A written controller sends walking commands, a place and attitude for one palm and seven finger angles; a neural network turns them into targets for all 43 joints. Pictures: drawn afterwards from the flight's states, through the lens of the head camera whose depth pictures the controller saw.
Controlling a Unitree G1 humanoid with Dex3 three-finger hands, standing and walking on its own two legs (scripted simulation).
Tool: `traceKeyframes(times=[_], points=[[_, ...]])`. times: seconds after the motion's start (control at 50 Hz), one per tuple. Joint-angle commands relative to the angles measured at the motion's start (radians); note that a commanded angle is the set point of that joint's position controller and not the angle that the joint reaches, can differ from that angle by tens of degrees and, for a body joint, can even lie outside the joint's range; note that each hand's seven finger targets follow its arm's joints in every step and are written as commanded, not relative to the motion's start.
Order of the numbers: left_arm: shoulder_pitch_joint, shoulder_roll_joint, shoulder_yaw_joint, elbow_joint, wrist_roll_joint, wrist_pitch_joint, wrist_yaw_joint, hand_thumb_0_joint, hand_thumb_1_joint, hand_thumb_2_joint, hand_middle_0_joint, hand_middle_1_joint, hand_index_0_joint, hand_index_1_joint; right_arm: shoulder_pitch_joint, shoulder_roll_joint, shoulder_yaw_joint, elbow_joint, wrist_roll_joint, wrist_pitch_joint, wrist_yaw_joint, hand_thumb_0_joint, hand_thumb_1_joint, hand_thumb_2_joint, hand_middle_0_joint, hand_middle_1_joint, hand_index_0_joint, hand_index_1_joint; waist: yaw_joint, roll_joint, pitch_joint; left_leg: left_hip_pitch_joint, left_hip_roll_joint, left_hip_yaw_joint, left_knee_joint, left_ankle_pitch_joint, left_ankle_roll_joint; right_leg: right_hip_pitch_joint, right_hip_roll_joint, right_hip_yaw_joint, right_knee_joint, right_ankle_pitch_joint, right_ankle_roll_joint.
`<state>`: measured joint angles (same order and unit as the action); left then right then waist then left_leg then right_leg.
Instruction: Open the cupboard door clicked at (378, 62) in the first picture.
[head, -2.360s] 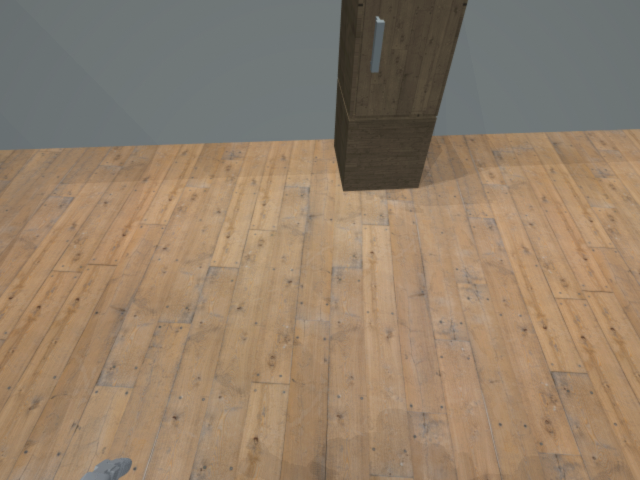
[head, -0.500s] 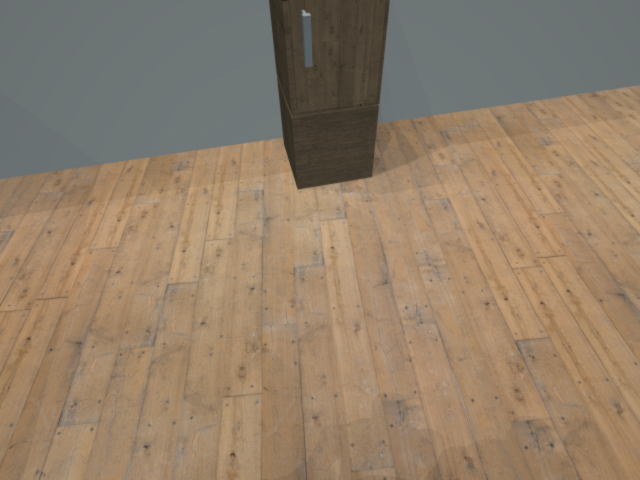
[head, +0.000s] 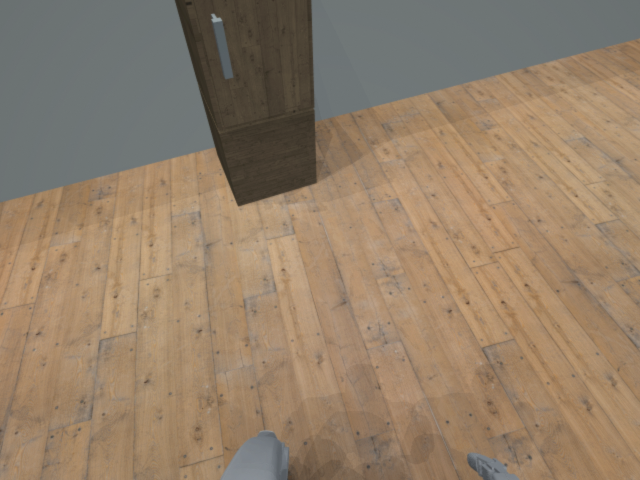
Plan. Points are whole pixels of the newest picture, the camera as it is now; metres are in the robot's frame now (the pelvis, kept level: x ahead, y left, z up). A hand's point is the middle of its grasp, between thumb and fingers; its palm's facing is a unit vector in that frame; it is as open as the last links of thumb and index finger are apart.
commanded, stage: walk to a spot facing it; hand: left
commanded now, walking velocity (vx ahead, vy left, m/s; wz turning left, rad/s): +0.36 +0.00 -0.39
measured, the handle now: (221, 46) +1.22 +0.46 -0.06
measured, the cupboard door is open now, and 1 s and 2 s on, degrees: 0 0 0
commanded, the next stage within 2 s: turn to face it in 1.38 s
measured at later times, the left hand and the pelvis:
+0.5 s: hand (234, 325) +0.38 +0.21 -0.17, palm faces -0.25 -0.96 -0.15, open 7.4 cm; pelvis +0.23 +0.06 +0.00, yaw -16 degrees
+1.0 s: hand (286, 248) +0.56 +0.15 -0.16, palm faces -0.39 -0.89 -0.24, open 7.3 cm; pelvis +0.45 -0.03 +0.00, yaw -27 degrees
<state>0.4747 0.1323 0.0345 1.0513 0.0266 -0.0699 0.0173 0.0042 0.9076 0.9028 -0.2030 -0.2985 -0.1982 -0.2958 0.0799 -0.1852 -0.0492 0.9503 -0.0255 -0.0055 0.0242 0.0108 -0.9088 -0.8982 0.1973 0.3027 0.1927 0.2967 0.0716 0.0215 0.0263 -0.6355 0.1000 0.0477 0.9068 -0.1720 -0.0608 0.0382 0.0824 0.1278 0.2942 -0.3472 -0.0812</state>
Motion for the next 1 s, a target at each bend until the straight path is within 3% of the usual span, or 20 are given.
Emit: traceKeyframes(times=[0.0,0.02,0.06,0.08,0.1,0.12,0.18,0.24,0.3,0.52,0.6,0.64,0.66,0.68,0.7,0.72,0.76,0.82,0.86,0.98], points=[[0.079,0.187,0.038,-0.021,0.003,-0.007,0.023,0.0,0.9,0.9,-0.2,-0.3,-0.2,-0.3,-0.153,-0.052,-0.005,-0.141,0.012,-0.054,-0.001,0.0,-0.9,-0.9,0.2,0.3,0.2,0.3,-0.01,-0.16,0.054,0.058,-0.062,0.06,-0.227,-0.057,0.032,0.012,-0.244,0.162,0.064,0.884,-0.072],[0.056,0.206,0.044,-0.025,0.002,-0.008,0.022,0.0,0.9,0.9,-0.2,-0.3,-0.2,-0.3,-0.079,-0.064,-0.009,-0.119,0.012,-0.058,-0.008,0.0,-0.9,-0.9,0.2,0.3,0.2,0.3,-0.042,-0.163,0.011,0.192,-0.096,0.087,-0.274,-0.06,0.044,-0.016,-0.238,0.15,0.132,0.984,-0.066],[-0.005,0.219,0.057,-0.043,-0.012,-0.016,0.019,0.0,0.9,0.9,-0.2,-0.3,-0.2,-0.3,0.235,-0.133,-0.026,-0.026,0.007,-0.066,-0.033,0.0,-0.9,-0.9,0.2,0.3,0.2,0.3,-0.184,-0.136,-0.132,0.618,-0.075,0.043,-0.398,0.097,0.079,-0.182,-0.178,0.099,0.412,0.916,-0.014],[0.023,0.172,0.056,-0.057,-0.028,-0.015,0.007,0.0,0.9,0.9,-0.2,-0.3,-0.2,-0.3,0.373,-0.236,-0.052,0.01,-0.006,-0.069,-0.044,0.0,-0.9,-0.9,0.2,0.3,0.2,0.3,-0.217,0.039,-0.264,0.899,0.154,-0.206,-0.38,0.192,0.153,-0.398,-0.07,0.018,0.686,0.522,0.026],[0.062,0.118,0.045,-0.069,-0.035,-0.017,-0.006,0.0,0.9,0.9,-0.2,-0.3,-0.2,-0.3,0.436,-0.299,-0.062,0.028,-0.005,-0.068,-0.043,0.0,-0.9,-0.9,0.2,0.3,0.2,0.3,-0.187,0.238,-0.334,0.99,0.432,-0.548,-0.498,0.276,0.269,-0.597,0.013,-0.061,1.026,-0.189,0.05],[-0.005,0.142,0.043,-0.087,-0.027,-0.01,-0.003,0.0,0.9,0.9,-0.2,-0.3,-0.2,-0.3,0.374,-0.266,-0.051,0.005,0.011,-0.058,-0.04,0.0,-0.9,-0.9,0.2,0.3,0.2,0.3,-0.17,0.115,-0.217,0.823,0.445,-0.57,-0.577,0.165,0.304,-0.629,-0.064,-0.028,1.122,-0.188,0.038],[-0.108,0.115,0.052,-0.089,0.003,0.023,-0.032,0.0,0.9,0.9,-0.2,-0.3,-0.2,-0.3,0.213,-0.089,-0.004,-0.008,0.003,-0.082,-0.045,0.0,-0.9,-0.9,0.2,0.3,0.2,0.3,-0.085,0.079,0.07,0.441,0.287,-0.261,-0.675,0.04,0.191,-0.631,-0.164,-0.066,1.088,0.015,0.059],[-0.06,0.07,0.048,-0.077,0.008,0.065,-0.043,0.0,0.9,0.9,-0.2,-0.3,-0.2,-0.3,0.217,-0.065,0.002,0.017,0.004,-0.098,-0.048,0.0,-0.9,-0.9,0.2,0.3,0.2,0.3,-0.03,0.078,0.048,0.369,0.217,-0.037,-0.681,0.141,0.152,-0.579,-0.175,-0.098,1.023,0.096,0.075],[-0.115,0.07,0.052,-0.093,0.014,0.083,-0.05,0.0,0.9,0.9,-0.2,-0.3,-0.2,-0.3,0.261,-0.06,-0.001,0.037,0.009,-0.104,-0.052,0.0,-0.9,-0.9,0.2,0.3,0.2,0.3,-0.033,0.104,0.054,0.432,0.182,0.051,-0.7,0.207,0.118,-0.677,-0.182,-0.121,0.989,0.196,0.088],[-0.482,0.065,0.024,-0.185,0.003,0.074,-0.063,0.0,0.9,0.9,-0.2,-0.3,-0.2,-0.3,0.498,-0.094,0.004,0.133,-0.002,-0.089,-0.061,0.0,-0.9,-0.9,0.2,0.3,0.2,0.3,-0.139,0.076,0.12,0.737,0.215,0.148,-0.652,0.586,0.14,-0.736,-0.143,-0.271,0.491,0.185,0.059],[-0.377,0.088,0.03,-0.16,0.005,0.058,-0.053,0.0,0.9,0.9,-0.2,-0.3,-0.2,-0.3,0.478,-0.135,-0.004,0.135,0.002,-0.078,-0.061,0.0,-0.9,-0.9,0.2,0.3,0.2,0.3,-0.079,0.139,0.026,0.787,0.226,0.235,-0.433,1.031,0.13,-0.522,-0.048,-0.341,0.373,0.073,-0.005],[-0.178,0.139,0.05,-0.102,0.011,0.04,-0.045,0.0,0.9,0.9,-0.2,-0.3,-0.2,-0.3,0.438,-0.15,-0.007,0.114,0.008,-0.074,-0.055,0.0,-0.9,-0.9,0.2,0.3,0.2,0.3,0.023,0.121,-0.081,0.642,0.204,0.258,-0.132,0.971,0.095,-0.193,-0.028,-0.337,0.259,0.131,-0.038],[-0.047,0.223,0.071,-0.065,0.013,0.029,-0.037,0.0,0.9,0.9,-0.2,-0.3,-0.2,-0.3,0.423,-0.123,-0.002,0.093,0.024,-0.073,-0.043,0.0,-0.9,-0.9,0.2,0.3,0.2,0.3,0.081,0.005,-0.181,0.372,0.164,0.266,0.148,0.593,0.066,0.12,-0.194,-0.142,0.224,0.222,-0.108],[0.044,0.317,0.093,-0.048,-0.002,0.024,-0.022,0.0,0.9,0.9,-0.2,-0.3,-0.2,-0.3,0.413,-0.058,0.004,0.051,0.035,-0.081,-0.044,0.0,-0.9,-0.9,0.2,0.3,0.2,0.3,0.076,-0.185,-0.294,0.046,-0.032,0.214,0.509,-0.367,0.005,0.336,-0.508,0.404,0.148,0.447,-0.271],[0.012,0.336,0.096,-0.054,-0.024,0.031,-0.012,0.0,0.9,0.9,-0.2,-0.3,-0.2,-0.3,0.313,-0.086,-0.006,0.021,0.03,-0.08,-0.048,0.0,-0.9,-0.9,0.2,0.3,0.2,0.3,0.075,-0.085,-0.256,-0.031,-0.016,0.037,0.591,-0.381,0.037,0.286,-0.518,0.411,0.06,0.453,-0.301],[-0.066,0.288,0.086,-0.069,-0.025,0.036,-0.005,0.0,0.9,0.9,-0.2,-0.3,-0.2,-0.3,0.269,-0.081,-0.012,0.013,0.027,-0.075,-0.044,0.0,-0.9,-0.9,0.2,0.3,0.2,0.3,0.041,-0.003,-0.121,-0.034,0.038,-0.002,0.576,-0.27,0.051,0.124,-0.488,0.301,0.018,0.314,-0.267],[-0.181,0.211,0.058,-0.085,-0.021,0.02,-0.002,0.0,0.9,0.9,-0.2,-0.3,-0.2,-0.3,0.267,-0.048,-0.008,0.031,0.009,-0.051,-0.037,0.0,-0.9,-0.9,0.2,0.3,0.2,0.3,-0.045,0.012,0.017,0.03,0.089,-0.026,0.45,-0.175,0.033,-0.176,-0.405,0.148,-0.044,0.274,-0.165],[-0.22,0.169,0.042,-0.074,-0.002,-0.003,0.001,0.0,0.9,0.9,-0.2,-0.3,-0.2,-0.3,0.341,-0.006,-0.009,0.053,0.0,-0.024,-0.033,0.0,-0.9,-0.9,0.2,0.3,0.2,0.3,-0.123,-0.019,0.071,0.141,0.084,-0.009,0.279,-0.154,0.016,-0.377,-0.329,0.018,-0.08,0.307,-0.129],[-0.222,0.171,0.047,-0.081,-0.003,-0.007,-0.006,0.0,0.9,0.9,-0.2,-0.3,-0.2,-0.3,0.329,0.005,-0.01,0.039,0.001,-0.016,-0.025,0.0,-0.9,-0.9,0.2,0.3,0.2,0.3,-0.13,-0.089,0.062,0.158,0.08,0.017,0.15,-0.095,0.0,-0.406,-0.278,-0.043,-0.079,0.294,-0.118],[-0.122,0.192,0.047,-0.044,-0.004,-0.007,-0.015,0.0,0.9,0.9,-0.2,-0.3,-0.2,-0.3,0.097,-0.027,-0.004,-0.037,-0.002,-0.044,-0.002,0.0,-0.9,-0.9,0.2,0.3,0.2,0.3,-0.05,-0.177,0.049,0.134,0.027,0.061,-0.173,-0.011,0.004,-0.23,-0.252,-0.01,-0.016,0.362,-0.088]])
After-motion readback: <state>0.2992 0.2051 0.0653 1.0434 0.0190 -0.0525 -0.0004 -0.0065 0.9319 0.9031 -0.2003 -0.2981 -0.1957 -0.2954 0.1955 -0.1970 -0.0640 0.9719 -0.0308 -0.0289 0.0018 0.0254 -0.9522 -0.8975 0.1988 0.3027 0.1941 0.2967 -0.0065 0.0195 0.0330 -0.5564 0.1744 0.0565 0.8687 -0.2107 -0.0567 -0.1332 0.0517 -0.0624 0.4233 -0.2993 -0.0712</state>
